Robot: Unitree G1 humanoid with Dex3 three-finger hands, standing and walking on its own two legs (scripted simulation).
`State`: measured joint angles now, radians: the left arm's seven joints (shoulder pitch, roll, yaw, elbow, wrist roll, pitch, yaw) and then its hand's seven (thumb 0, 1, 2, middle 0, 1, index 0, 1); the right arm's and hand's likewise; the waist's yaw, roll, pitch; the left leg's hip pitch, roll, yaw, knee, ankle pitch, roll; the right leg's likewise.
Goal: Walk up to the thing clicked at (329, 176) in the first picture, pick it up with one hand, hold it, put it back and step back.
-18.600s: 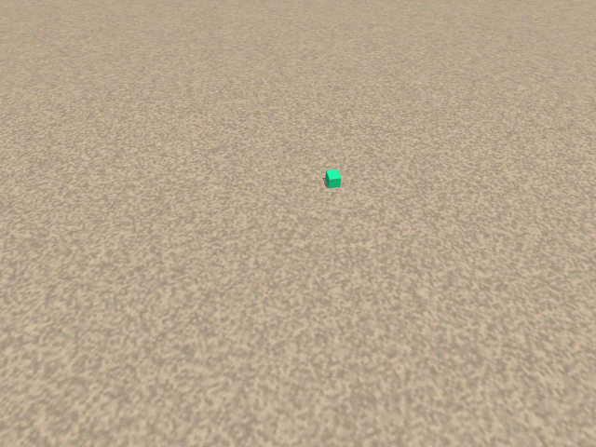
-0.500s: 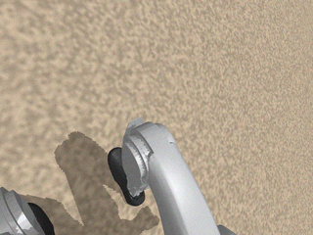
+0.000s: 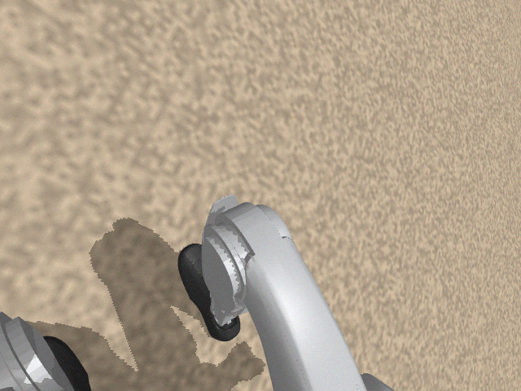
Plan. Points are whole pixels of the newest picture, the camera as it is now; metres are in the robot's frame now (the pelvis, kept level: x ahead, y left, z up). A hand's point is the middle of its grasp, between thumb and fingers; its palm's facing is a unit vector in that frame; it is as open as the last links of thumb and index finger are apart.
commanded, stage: close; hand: left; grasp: from above
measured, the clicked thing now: out of the picture +0.47 +0.35 -0.30
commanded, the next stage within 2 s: settle in 1.02 s
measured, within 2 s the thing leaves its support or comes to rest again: leaves its support in 1.44 s
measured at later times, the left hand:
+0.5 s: hand out of the picture +0.47 +0.33 -0.27, palm faces -0.32 -0.32 -0.89, open 10.5 cm
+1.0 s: hand out of the picture +0.47 +0.34 -0.26, palm faces -0.32 -0.32 -0.89, open 10.2 cm
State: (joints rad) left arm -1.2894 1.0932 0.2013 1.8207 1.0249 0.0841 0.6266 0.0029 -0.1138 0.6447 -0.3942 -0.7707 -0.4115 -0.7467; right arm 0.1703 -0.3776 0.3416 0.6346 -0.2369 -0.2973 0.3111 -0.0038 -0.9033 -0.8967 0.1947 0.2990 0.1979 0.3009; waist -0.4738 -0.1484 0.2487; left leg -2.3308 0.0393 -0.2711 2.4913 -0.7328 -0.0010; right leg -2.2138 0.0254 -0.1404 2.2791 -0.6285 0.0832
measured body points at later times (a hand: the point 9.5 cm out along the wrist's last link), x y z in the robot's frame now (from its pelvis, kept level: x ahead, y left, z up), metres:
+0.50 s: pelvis +0.00 +0.00 +0.00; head +0.31 +0.12 +0.30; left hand +0.48 +0.35 -0.22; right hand +0.00 -0.24 -0.04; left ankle +0.06 +0.13 -0.29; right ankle +0.13 -0.13 -0.29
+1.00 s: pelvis +0.00 +0.00 +0.00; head +0.31 +0.12 +0.30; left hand +0.48 +0.35 -0.21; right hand +0.00 -0.24 -0.04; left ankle +0.06 +0.13 -0.29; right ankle +0.13 -0.13 -0.29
